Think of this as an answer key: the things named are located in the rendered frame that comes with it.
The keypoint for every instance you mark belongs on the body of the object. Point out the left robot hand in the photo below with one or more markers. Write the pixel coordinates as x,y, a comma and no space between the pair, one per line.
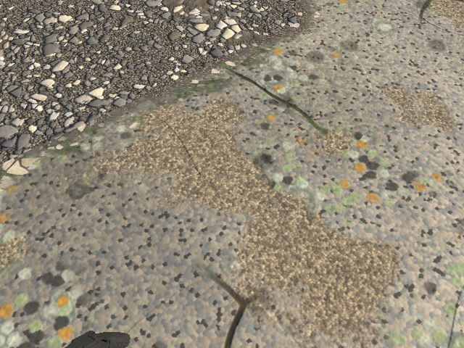
91,339

